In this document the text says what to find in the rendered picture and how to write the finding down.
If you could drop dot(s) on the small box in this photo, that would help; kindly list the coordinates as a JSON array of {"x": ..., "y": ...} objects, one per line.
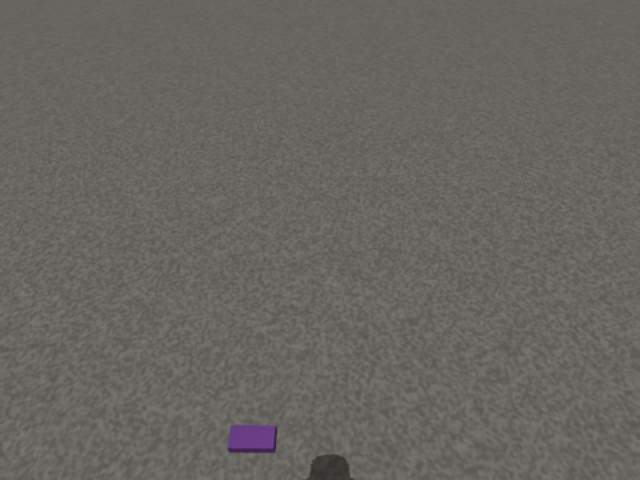
[{"x": 252, "y": 439}]

